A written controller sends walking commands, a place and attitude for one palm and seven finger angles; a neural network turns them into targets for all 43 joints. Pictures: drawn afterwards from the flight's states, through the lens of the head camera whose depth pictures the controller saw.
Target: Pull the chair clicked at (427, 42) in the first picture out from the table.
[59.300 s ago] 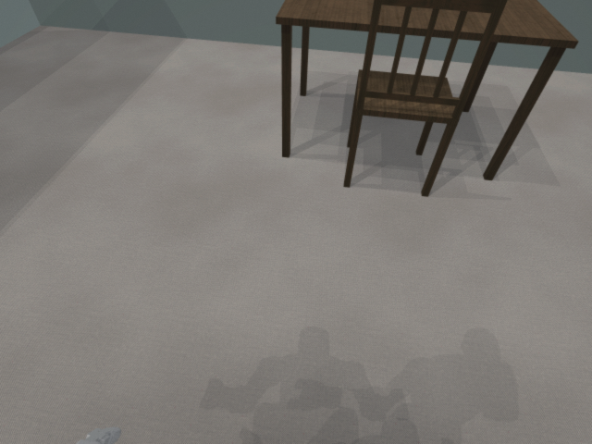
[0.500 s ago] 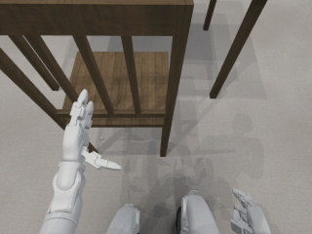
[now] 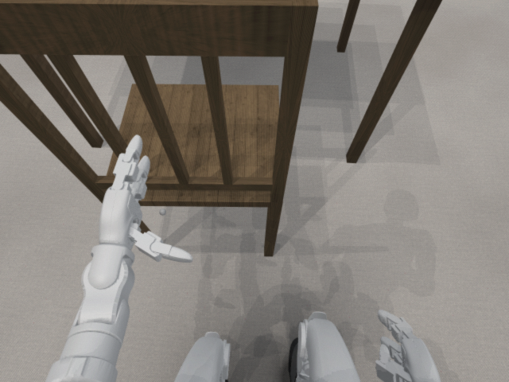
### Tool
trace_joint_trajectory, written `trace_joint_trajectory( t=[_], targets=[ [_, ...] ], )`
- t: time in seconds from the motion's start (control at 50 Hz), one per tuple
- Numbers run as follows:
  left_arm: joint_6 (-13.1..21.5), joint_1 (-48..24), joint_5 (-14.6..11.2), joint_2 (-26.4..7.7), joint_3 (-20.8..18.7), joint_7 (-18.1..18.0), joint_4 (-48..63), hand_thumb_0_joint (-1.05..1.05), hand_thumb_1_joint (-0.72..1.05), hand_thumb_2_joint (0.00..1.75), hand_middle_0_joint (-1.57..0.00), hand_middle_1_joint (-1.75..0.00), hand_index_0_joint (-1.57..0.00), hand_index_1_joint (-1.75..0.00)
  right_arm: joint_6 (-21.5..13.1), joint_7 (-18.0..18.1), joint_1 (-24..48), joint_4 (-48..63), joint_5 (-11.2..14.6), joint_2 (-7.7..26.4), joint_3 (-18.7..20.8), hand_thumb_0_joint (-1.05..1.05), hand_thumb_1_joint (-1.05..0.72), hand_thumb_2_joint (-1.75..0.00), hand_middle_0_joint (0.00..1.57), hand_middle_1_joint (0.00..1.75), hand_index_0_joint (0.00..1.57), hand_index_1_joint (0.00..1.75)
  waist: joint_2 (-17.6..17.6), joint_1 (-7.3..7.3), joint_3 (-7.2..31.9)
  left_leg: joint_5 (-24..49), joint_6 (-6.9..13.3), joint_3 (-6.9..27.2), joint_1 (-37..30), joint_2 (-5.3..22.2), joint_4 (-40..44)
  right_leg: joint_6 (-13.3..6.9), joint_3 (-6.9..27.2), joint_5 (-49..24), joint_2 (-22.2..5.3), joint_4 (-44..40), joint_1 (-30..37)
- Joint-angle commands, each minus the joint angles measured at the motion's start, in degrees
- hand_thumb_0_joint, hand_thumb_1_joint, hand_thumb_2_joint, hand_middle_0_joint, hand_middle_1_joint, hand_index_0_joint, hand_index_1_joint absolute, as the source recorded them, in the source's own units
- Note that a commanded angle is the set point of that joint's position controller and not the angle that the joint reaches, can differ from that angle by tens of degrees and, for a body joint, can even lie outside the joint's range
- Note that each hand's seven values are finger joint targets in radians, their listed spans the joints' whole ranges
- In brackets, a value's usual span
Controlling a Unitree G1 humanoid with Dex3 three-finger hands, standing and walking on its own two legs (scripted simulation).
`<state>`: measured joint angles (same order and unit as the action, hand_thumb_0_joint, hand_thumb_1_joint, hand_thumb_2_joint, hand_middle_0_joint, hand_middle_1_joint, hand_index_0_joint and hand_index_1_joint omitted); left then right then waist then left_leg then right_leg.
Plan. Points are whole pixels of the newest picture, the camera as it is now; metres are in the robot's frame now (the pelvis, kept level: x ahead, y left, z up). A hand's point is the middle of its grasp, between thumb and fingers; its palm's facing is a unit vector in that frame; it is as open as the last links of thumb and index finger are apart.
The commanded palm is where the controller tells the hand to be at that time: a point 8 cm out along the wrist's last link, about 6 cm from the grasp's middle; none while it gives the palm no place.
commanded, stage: push the fingers through the gap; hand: left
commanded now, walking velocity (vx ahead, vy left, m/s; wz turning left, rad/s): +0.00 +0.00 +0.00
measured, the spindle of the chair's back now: (165, 132) +0.50 +0.16 +0.04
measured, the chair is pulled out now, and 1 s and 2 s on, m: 0.25 0.25 0.25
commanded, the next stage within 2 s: hook a spindle and tug to test in 1.48 s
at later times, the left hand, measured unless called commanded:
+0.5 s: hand (168, 182) +0.41 +0.15 +0.03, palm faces +0.00 -1.00 -0.07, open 16.9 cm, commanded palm +0.39 +0.20 +0.02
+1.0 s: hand (173, 158) +0.46 +0.15 +0.02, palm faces -0.01 -1.00 -0.06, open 16.9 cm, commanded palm +0.44 +0.20 +0.02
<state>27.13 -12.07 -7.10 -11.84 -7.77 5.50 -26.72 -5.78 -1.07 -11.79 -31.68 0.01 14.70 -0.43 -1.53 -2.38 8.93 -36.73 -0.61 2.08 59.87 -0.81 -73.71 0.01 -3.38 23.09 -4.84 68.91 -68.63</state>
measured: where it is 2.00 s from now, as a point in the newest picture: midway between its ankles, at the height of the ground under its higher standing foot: outside the picture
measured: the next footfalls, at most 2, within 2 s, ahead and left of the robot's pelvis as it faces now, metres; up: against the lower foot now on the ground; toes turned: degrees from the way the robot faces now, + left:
none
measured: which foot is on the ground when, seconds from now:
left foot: down 0.00-1.00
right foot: down 0.00-1.00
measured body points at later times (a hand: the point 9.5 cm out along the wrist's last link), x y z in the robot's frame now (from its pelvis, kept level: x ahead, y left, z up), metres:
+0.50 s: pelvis +0.00 +0.00 +0.00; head +0.13 -0.01 +0.43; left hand +0.40 +0.20 +0.03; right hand +0.11 -0.26 -0.12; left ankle -0.02 +0.12 -0.62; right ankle +0.08 -0.13 -0.62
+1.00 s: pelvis +0.00 +0.01 +0.00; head +0.15 +0.01 +0.42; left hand +0.46 +0.20 +0.02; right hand +0.07 -0.25 -0.12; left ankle -0.02 +0.12 -0.62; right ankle +0.08 -0.13 -0.62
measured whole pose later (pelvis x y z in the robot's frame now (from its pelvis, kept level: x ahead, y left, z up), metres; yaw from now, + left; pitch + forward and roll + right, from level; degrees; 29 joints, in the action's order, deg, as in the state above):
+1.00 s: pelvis +0.00 +0.01 +0.00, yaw -1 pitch +27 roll -1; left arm 29.8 -36.3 -4.8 -16.1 -16.3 5.8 -50.7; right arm -3.9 -1.8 -16.3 -35.3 -1.9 15.1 -0.5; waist -1.9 -7.1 8.3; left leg -36.2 0.4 1.2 64.4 -0.5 -74.1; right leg 1.0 -2.5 21.3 -4.3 67.6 -72.7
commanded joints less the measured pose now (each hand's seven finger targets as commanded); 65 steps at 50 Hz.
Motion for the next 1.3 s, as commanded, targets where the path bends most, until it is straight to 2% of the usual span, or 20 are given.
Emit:
trace_joint_trajectory(
  t=[0.0,0.04,0.12,0.14,0.22,0.28,0.32,0.36,0.42,0.5,0.6,0.66,0.88,0.94,1.0,1.02,1.1,1.14,1.2,1.28],
  targets=[
    [1.8,-15.66,-1.67,-4.11,0.09,2.45,12.42,0.0,-0.5,0.3,-0.06,-0.08,-0.06,-0.08,-2.7,1.49,-2.91,7.1,0.37,8.51,3.62,0.0,-0.9,-0.9,0.2,0.3,0.2,0.3,-0.48,-2.23,24.23,17.83,0.68,-0.71,-4.28,-0.81,12.72,-1.62,1.85,-7.77,2.49,-7.93,26.64],
    [3.13,-18.08,-2.22,-7.02,-3.28,1.33,13.06,0.0,-0.5,0.3,-0.06,-0.08,-0.06,-0.08,-3.04,1.71,-3.3,6.37,0.01,8.42,3.52,0.0,-0.9,-0.9,0.2,0.3,0.2,0.3,1.53,-2.17,25.75,18.94,0.75,-0.63,-3.12,-0.84,11.86,-1.37,2.34,-9.91,2.54,-7.42,28.43],
    [5.82,-18.15,-1.09,-9.06,-6.99,-1.65,8.85,0.0,-0.5,0.3,-0.06,-0.08,-0.06,-0.08,-3.37,1.34,-3.71,5.05,-0.72,7.85,3.27,0.0,-0.9,-0.9,0.2,0.3,0.2,0.3,1.66,-1.85,24.68,18.97,0.66,-1.2,-0.62,-1.12,11.07,-1.37,2.67,-10.95,2.49,-6.33,28.53],
    [5.81,-18.07,-0.63,-8.23,-6.51,-1.9,6.41,0.0,-0.5,0.3,-0.06,-0.08,-0.06,-0.08,-3.18,1.08,-3.8,4.86,-0.76,7.81,3.17,0.0,-0.9,-0.9,0.2,0.3,0.2,0.3,2.95,-2.22,23.53,17.69,0.77,-1.43,0.79,-1.17,10.98,-1.28,2.78,-10.1,2.46,-6.52,28.44],
    [5.01,-18.73,0.69,-10.0,-7.47,-1.04,3.53,0.0,-0.5,0.3,-0.06,-0.08,-0.06,-0.08,-2.34,0.71,-4.44,5.08,-0.6,8.24,3.45,0.0,-0.9,-0.9,0.2,0.3,0.2,0.3,1.26,-1.82,24.82,17.72,0.79,-2.31,1.02,-1.19,11.36,-1.5,3.5,-10.87,2.35,-6.83,29.64],
    [4.69,-24.62,-0.06,-9.3,-5.94,0.38,4.85,0.0,-0.5,0.3,-0.06,-0.08,-0.06,-0.08,-2.24,0.96,-4.8,4.96,-0.32,8.33,3.4,0.0,-0.9,-0.9,0.2,0.3,0.2,0.3,-0.16,-3.29,25.6,16.69,1.05,-2.41,0.39,-1.11,11.29,-1.33,3.84,-9.97,2.5,-7.73,29.48],
    [5.04,-24.8,-0.82,-9.72,-6.56,0.85,5.35,0.0,-0.5,0.3,-0.06,-0.08,-0.06,-0.08,-2.43,1.07,-5.2,4.75,-0.37,8.54,3.55,0.0,-0.9,-0.9,0.2,0.3,0.2,0.3,-1.01,-2.88,26.78,17.86,0.93,-2.12,-0.73,-1.07,11.62,-1.37,3.74,-10.89,2.62,-7.78,29.99],
    [5.45,-26.08,-1.43,-9.75,-6.95,1.05,4.35,0.0,-0.5,0.3,-0.06,-0.08,-0.06,-0.08,-2.7,1.19,-5.78,3.94,-0.48,8.62,3.63,0.0,-0.9,-0.9,0.2,0.3,0.2,0.3,1.31,-3.48,27.28,18.06,0.98,-2.01,-0.44,-0.95,11.28,-1.16,3.63,-11.62,2.68,-7.9,30.63],
    [5.75,-27.77,-1.47,-11.6,-8.95,1.09,0.72,0.0,-0.5,0.3,-0.06,-0.08,-0.06,-0.08,-2.93,1.3,-6.41,2.91,-0.59,8.92,3.56,0.0,-0.9,-0.9,0.2,0.3,0.2,0.3,1.68,-3.77,25.87,16.29,1.02,-1.97,1.66,-1.03,11.05,-1.06,3.88,-9.67,2.71,-7.94,29.88],
    [5.32,-31.2,-0.19,-10.08,-7.24,1.3,-4.7,0.0,-0.5,0.3,-0.06,-0.08,-0.06,-0.08,-2.5,1.04,-7.03,2.33,-0.53,9.1,3.36,0.0,-0.9,-0.9,0.2,0.3,0.2,0.3,0.06,-4.58,22.96,14.41,1.05,-1.96,1.75,-1.06,11.64,-1.19,3.3,-6.58,2.81,-8.12,26.15],
    [5.9,-34.13,0.12,-12.49,-9.3,1.03,-4.68,0.0,-0.5,0.3,-0.06,-0.08,-0.06,-0.08,-1.85,0.62,-8.43,2.53,-1.03,9.36,3.59,0.0,-0.9,-0.9,0.2,0.3,0.2,0.3,-1.56,-4.12,27.77,19.26,0.76,-1.66,-0.86,-0.94,11.47,-1.41,2.8,-11.11,3.09,-6.78,27.55],
    [6.57,-36.09,0.29,-14.96,-11.37,0.54,-5.45,0.0,-0.5,0.3,-0.06,-0.08,-0.06,-0.08,-1.38,0.51,-8.89,2.34,-1.27,9.43,3.47,0.0,-0.9,-0.9,0.2,0.3,0.2,0.3,-0.57,-4.03,28.2,19.83,0.75,-1.39,0.15,-0.88,11.28,-1.51,3.04,-12.56,3.2,-6.44,28.96],
    [6.5,-44.14,1.52,-12.8,-8.95,0.55,-11.66,0.0,-0.5,0.3,-0.06,-0.08,-0.06,-0.08,0.17,0.01,-11.06,0.91,-1.61,9.77,3.46,0.0,-0.9,-0.9,0.2,0.3,0.2,0.3,-2.9,-6.5,26.31,21.18,0.17,-0.38,-2.21,-0.34,11.44,-1.55,1.55,-10.64,3.66,-5.97,23.02],
    [7.05,-45.94,1.54,-14.12,-10.41,0.08,-12.02,0.0,-0.5,0.3,-0.06,-0.08,-0.06,-0.08,0.59,-0.1,-11.52,0.65,-1.99,9.92,3.57,0.0,-0.9,-0.9,0.2,0.3,0.2,0.3,-2.69,-6.43,28.37,23.15,0.07,-0.16,-2.84,-0.28,10.9,-1.52,1.5,-12.27,3.63,-5.61,23.7],
    [7.86,-46.16,2.09,-16.45,-12.16,-0.38,-10.98,0.0,-0.5,0.3,-0.06,-0.08,-0.06,-0.08,1.0,-0.31,-12.17,0.8,-2.28,9.87,3.57,0.0,-0.9,-0.9,0.2,0.3,0.2,0.3,-5.37,-5.48,31.47,26.7,-0.54,0.03,-4.83,-0.25,10.71,-1.79,1.48,-14.58,3.66,-4.66,24.47],
    [7.57,-45.0,2.03,-14.58,-11.13,-0.37,-12.22,0.0,-0.5,0.3,-0.06,-0.08,-0.06,-0.08,1.21,-0.53,-12.14,0.81,-2.31,9.58,3.6,0.0,-0.9,-0.9,0.2,0.3,0.2,0.3,-4.21,-5.87,31.27,27.6,-0.38,-0.17,-4.74,-0.23,10.41,-1.71,1.52,-15.76,3.78,-4.85,24.75],
    [6.62,-43.23,2.25,-14.65,-11.58,-0.22,-15.65,0.0,-0.5,0.3,-0.06,-0.08,-0.06,-0.08,2.13,-0.77,-12.49,0.87,-2.17,9.68,3.45,0.0,-0.9,-0.9,0.2,0.3,0.2,0.3,-2.03,-6.08,28.16,25.38,0.02,-0.42,-1.82,-0.12,10.97,-1.71,1.53,-15.29,3.85,-5.34,25.34],
    [6.17,-40.63,2.38,-14.63,-11.66,0.07,-14.85,0.0,-0.5,0.3,-0.06,-0.08,-0.06,-0.08,2.7,-1.05,-12.58,1.75,-2.06,9.64,3.55,0.0,-0.9,-0.9,0.2,0.3,0.2,0.3,-2.75,-5.06,29.32,26.7,-0.03,-0.6,-2.45,-0.13,11.41,-1.91,1.67,-16.32,3.87,-5.41,26.52],
    [6.12,-39.99,1.74,-14.46,-11.92,0.04,-13.04,0.0,-0.5,0.3,-0.06,-0.08,-0.06,-0.08,3.09,-1.26,-12.52,2.11,-1.96,9.56,3.64,0.0,-0.9,-0.9,0.2,0.3,0.2,0.3,-2.16,-5.13,29.7,25.93,0.15,-1.09,-2.2,-0.13,11.43,-1.74,1.91,-16.6,3.95,-6.08,27.54],
    [7.48,-44.22,1.62,-14.63,-11.27,-0.41,-11.09,0.0,-0.5,0.3,-0.06,-0.08,-0.06,-0.08,3.0,-0.96,-12.22,1.83,-1.97,9.41,3.35,0.0,-0.9,-0.9,0.2,0.3,0.2,0.3,-1.12,-6.31,27.81,22.0,0.64,-1.18,-0.76,-0.32,11.4,-1.49,2.33,-14.36,3.99,-6.79,27.23]
  ],
)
